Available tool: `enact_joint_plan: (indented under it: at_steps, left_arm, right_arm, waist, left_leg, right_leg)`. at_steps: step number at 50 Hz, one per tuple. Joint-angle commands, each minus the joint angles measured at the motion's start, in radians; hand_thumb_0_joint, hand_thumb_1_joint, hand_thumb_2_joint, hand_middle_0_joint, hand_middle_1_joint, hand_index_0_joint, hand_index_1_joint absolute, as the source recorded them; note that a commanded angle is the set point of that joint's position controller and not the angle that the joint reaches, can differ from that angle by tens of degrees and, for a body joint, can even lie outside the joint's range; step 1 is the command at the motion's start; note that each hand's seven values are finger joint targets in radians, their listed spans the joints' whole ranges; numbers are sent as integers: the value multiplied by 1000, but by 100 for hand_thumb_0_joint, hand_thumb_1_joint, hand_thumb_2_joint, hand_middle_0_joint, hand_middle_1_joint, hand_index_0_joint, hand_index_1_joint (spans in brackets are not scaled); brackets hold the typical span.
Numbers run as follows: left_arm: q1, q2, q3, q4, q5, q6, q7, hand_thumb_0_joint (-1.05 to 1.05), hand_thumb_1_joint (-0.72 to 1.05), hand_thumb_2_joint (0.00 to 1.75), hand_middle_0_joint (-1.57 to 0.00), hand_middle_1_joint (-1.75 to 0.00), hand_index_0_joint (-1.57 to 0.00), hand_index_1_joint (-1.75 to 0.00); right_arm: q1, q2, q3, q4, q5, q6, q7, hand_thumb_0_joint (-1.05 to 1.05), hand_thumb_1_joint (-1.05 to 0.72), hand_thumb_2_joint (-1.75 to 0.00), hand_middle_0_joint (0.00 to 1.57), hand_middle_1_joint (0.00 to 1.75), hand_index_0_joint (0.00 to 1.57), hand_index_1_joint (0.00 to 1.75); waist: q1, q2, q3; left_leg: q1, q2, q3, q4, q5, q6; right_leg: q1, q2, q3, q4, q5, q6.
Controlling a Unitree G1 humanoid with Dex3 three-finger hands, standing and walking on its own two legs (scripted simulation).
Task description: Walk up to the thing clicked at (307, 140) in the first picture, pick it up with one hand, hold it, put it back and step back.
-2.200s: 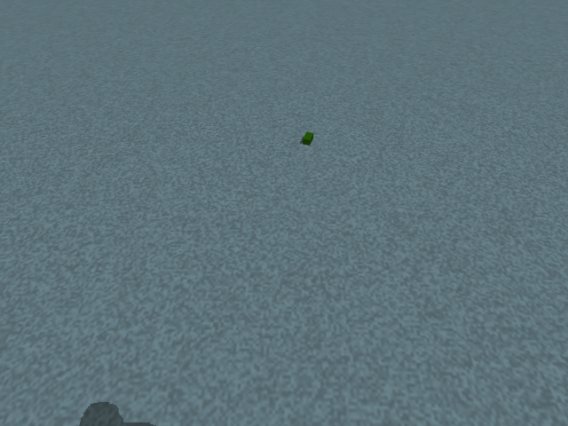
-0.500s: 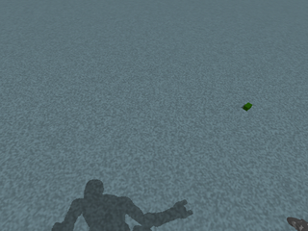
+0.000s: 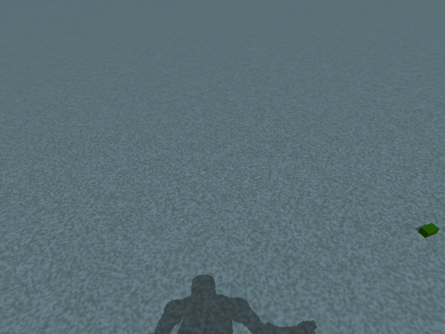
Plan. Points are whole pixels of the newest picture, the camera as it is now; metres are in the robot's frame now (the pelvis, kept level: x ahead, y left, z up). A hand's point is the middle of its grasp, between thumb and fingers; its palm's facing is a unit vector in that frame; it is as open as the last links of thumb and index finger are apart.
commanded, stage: walk up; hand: left
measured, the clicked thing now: (428, 230) +1.03 -0.92 -0.74
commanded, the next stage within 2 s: none
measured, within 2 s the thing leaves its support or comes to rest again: neither
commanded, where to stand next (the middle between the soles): +0.80 -1.29 m, yaw +29 degrees
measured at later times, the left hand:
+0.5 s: hand (202, 323) +0.23 +0.10 -0.15, palm faces +0.13 -0.94 -0.31, open 7.4 cm
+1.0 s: hand (294, 325) +0.26 -0.10 -0.17, palm faces +0.34 -0.89 -0.31, open 7.4 cm
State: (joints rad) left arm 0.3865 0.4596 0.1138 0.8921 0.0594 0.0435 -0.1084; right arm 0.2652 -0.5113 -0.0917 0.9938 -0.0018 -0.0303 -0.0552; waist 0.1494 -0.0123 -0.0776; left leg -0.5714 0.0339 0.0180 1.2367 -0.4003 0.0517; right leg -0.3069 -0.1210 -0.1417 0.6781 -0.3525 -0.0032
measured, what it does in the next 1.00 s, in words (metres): steps to the right, turning left: left foot, then right foot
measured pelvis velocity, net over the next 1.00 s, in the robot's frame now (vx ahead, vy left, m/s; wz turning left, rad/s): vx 0.31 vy -0.38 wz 0.37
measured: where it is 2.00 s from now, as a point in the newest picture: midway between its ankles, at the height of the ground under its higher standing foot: (427, 316)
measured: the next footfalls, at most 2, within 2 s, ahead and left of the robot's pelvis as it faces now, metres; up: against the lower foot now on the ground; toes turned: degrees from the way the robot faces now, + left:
left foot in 0.28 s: +0.16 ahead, +0.01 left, +0.00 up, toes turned +15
right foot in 0.60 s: +0.37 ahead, -0.41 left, +0.00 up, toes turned +11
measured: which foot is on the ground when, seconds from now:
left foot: up 0.00-0.26, down 0.28-0.62, up 0.64-0.96, down 0.98-1.00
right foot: down 0.00-0.30, up 0.32-0.58, down 0.60-0.98, up 1.00-1.00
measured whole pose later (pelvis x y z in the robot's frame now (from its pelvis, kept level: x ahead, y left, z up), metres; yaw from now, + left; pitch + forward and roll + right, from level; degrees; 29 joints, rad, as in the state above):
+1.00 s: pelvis +0.31 -0.38 -0.02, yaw +21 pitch -1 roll -1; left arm 0.31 0.47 0.11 0.75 0.06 0.10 -0.09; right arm 0.39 -0.42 -0.02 0.92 -0.02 -0.10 -0.08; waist 0.06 -0.11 0.05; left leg -0.41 -0.02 0.12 0.71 -0.30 0.09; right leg -0.34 0.03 -0.18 0.77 -0.41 -0.10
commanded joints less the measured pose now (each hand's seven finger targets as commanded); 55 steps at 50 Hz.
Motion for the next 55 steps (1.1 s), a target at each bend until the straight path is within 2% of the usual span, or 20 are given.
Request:
enact_joint_plan:
  at_steps: [1, 7, 12, 13, 15, 16, 20, 27, 30, 31, 32, 33, 37, 42, 47, 48, 49, 50, 51, 55]
  left_arm:
    - [-142, 219, 40, -106, -2, -67, 21, 0, 90, 90, -20, -30, -20, -30]
    - [-23, 229, 40, -146, 15, -51, 21, 0, 90, 90, -20, -30, -20, -30]
    - [-81, 207, 34, -242, 2, -33, 37, 0, 90, 90, -20, -30, -20, -30]
    - [-79, 179, 24, -267, -1, -39, 46, 0, 90, 90, -20, -30, -20, -30]
    - [-80, 140, 20, -306, 19, -35, 47, 0, 90, 90, -20, -30, -20, -30]
    - [-83, 247, 38, -309, 13, -21, 47, 0, 90, 90, -20, -30, -20, -30]
    - [-153, 223, 54, -289, -10, -5, 24, 0, 90, 90, -20, -30, -20, -30]
    - [-110, 172, 66, -254, -27, 13, -28, 0, 90, 90, -20, -30, -20, -30]
    - [123, 228, 103, -158, -7, 14, -10, 0, 90, 90, -20, -30, -20, -30]
    - [174, 294, 114, -162, 14, 1, 3, 0, 90, 90, -20, -30, -20, -30]
    - [38, 355, 112, -222, 3, -10, 16, 0, 90, 90, -20, -30, -20, -30]
    - [-119, 393, 119, -264, -23, -18, 30, 0, 90, 90, -20, -30, -20, -30]
    - [-218, 259, 77, -252, -23, -17, 40, 0, 90, 90, -20, -30, -20, -30]
    - [-197, 189, 48, -268, -9, -20, 30, 0, 90, 90, -20, -30, -20, -30]
    - [-256, 148, 21, -317, 0, 5, 14, 0, 90, 90, -20, -30, -20, -30]
    - [-217, 118, 9, -321, -1, 6, 14, 0, 90, 90, -20, -30, -20, -30]
    - [-153, 85, 3, -321, -2, 9, 18, 0, 90, 90, -20, -30, -20, -30]
    - [-113, 165, 24, -288, 11, 29, 23, 0, 90, 90, -20, -30, -20, -30]
    - [-95, 220, 39, -287, 14, 30, 26, 0, 90, 90, -20, -30, -20, -30]
    - [-105, 235, 58, -236, 3, 28, 19, 0, 90, 90, -20, -30, -20, -30]
  right_arm:
    - [69, -171, -23, -55, 20, -44, 12, 0, -90, -90, 20, 30, 20, 30]
    - [-27, -139, -1, -165, 22, -41, 16, 0, -90, -90, 20, 30, 20, 30]
    - [263, -141, -20, -138, 17, -37, -24, 0, -90, -90, 20, 30, 20, 30]
    - [367, -186, -40, -115, 10, -37, -44, 0, -90, -90, 20, 30, 20, 30]
    - [397, -308, -86, -166, 0, -36, -80, 0, -90, -90, 20, 30, 20, 30]
    - [306, -338, -83, -203, 42, -44, -92, 0, -90, -90, 20, 30, 20, 30]
    - [124, -231, -24, -206, 20, -69, -76, 0, -90, -90, 20, 30, 20, 30]
    - [-6, -329, -47, -195, -33, -101, -36, 0, -90, -90, 20, 30, 20, 30]
    - [-32, -209, -18, -191, -40, -76, -50, 0, -90, -90, 20, 30, 20, 30]
    - [37, -115, 15, -184, -28, -70, -53, 0, -90, -90, 20, 30, 20, 30]
    - [95, -115, 13, -187, -15, -65, -63, 0, -90, -90, 20, 30, 20, 30]
    - [136, -159, -3, -156, -27, -61, -80, 0, -90, -90, 20, 30, 20, 30]
    - [167, -194, -13, -58, 10, -64, -58, 0, -90, -90, 20, 30, 20, 30]
    - [191, -167, -2, -59, -4, -64, -41, 0, -90, -90, 20, 30, 20, 30]
    - [369, -188, -20, -33, 1, -73, -49, 0, -90, -90, 20, 30, 20, 30]
    - [406, -236, -38, -42, -10, -72, -60, 0, -90, -90, 20, 30, 20, 30]
    - [378, -324, -55, -89, -30, -69, -70, 0, -90, -90, 20, 30, 20, 30]
    - [275, -316, -51, -145, -22, -67, -81, 0, -90, -90, 20, 30, 20, 30]
    - [222, -321, -47, -167, 0, -69, -80, 0, -90, -90, 20, 30, 20, 30]
    - [167, -245, -22, -160, 5, -81, -66, 0, -90, -90, 20, 30, 20, 30]
  waist:
    - [-94, -169, 265]
    - [-36, -128, 125]
    - [-179, -31, -40]
    - [-240, 30, -86]
    - [-254, 109, -98]
    - [-227, 17, -65]
    - [-142, -39, 140]
    - [-83, 247, 103]
    - [67, -50, -20]
    - [106, -318, -16]
    - [3, -389, 14]
    - [-75, -360, 11]
    - [-134, -266, 121]
    - [-118, -200, 116]
    - [-211, 4, 70]
    - [-234, 128, 44]
    - [-214, 301, 42]
    - [-174, 98, 90]
    - [-165, 77, 111]
    - [-145, 54, 111]
  left_leg:
    - [-126, 37, -16, -152, 111, 11]
    - [-77, 6, 76, -427, 121, -2]
    - [474, -55, 114, -666, 275, 57]
    - [696, -11, 28, -721, 307, 99]
    - [920, 448, -690, -778, 192, 307]
    - [816, 573, -835, -846, 214, 372]
    - [311, 281, -274, -796, 403, 231]
    - [-63, 172, -111, -817, 32, 142]
    - [-192, 55, 51, -344, -34, 76]
    - [-320, -53, 91, -50, -194, 38]
    - [-376, -89, 22, 86, -250, 8]
    - [-311, 8, -8, 115, -191, 14]
    - [-117, 55, -11, -72, -47, 12]
    - [15, 11, 54, -306, -2, 14]
    - [503, 5, 30, -636, 241, 29]
    - [606, 107, -158, -755, 136, 51]
    - [641, 360, -613, -917, -89, 125]
    - [495, 454, -717, -967, -166, 158]
    - [476, 494, -740, -958, -83, 205]
    - [301, 287, -298, -861, 54, 152]
  right_leg:
    - [1, -101, 192, -462, -239, -75]
    - [252, -141, 127, -412, 119, -89]
    - [92, -80, -36, 52, 766, -19]
    - [-76, -18, -42, 240, 700, 26]
    - [-603, 101, 105, 651, -252, 93]
    - [-612, 38, 283, 767, -239, 102]
    - [-381, -19, 292, 596, -52, 47]
    - [76, 1, 131, 162, 106, -15]
    - [369, 84, 60, -17, 96, -23]
    - [368, -43, 270, -200, -29, -63]
    - [287, -218, 642, -387, -60, -154]
    - [227, -287, 784, -452, -251, -256]
    - [-7, -111, 373, -301, -122, -245]
    - [8, -119, 346, -352, -51, -308]
    - [-245, -51, 197, -150, -54, -199]
    - [-349, 28, 123, 52, -42, -138]
    - [-529, 137, 116, 293, -155, -50]
    - [-501, 114, 253, 439, -145, -19]
    - [-514, 91, 294, 491, -156, 6]
    - [-343, 74, 326, 486, -13, 7]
